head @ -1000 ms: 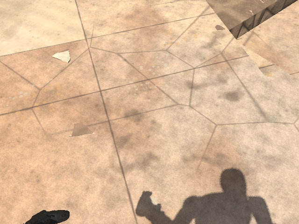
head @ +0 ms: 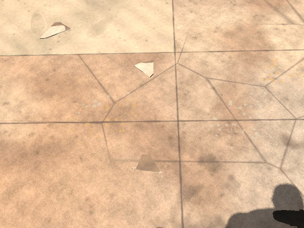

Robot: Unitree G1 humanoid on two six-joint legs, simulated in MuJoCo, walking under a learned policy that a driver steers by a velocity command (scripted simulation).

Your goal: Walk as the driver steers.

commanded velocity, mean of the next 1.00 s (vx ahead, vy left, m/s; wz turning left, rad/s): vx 0.31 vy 0.00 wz -0.07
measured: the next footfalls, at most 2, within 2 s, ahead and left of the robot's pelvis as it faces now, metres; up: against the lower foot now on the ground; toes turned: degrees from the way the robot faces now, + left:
left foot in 0.24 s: +0.27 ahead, +0.10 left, +0.00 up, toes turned -26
right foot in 0.62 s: +0.12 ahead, -0.10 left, +0.00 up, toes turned -14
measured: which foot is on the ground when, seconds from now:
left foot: up 0.00-0.22, down 0.24-0.62, up 0.64-1.00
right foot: down 0.00-0.24, up 0.26-0.60, down 0.62-1.00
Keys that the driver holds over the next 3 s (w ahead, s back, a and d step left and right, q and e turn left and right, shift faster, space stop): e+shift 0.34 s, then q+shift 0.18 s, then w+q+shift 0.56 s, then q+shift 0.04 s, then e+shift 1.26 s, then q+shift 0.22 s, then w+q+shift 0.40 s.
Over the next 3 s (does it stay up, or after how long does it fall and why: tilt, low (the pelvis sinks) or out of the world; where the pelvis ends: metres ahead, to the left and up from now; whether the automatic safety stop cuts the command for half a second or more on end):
stays up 0.90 0.12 -0.01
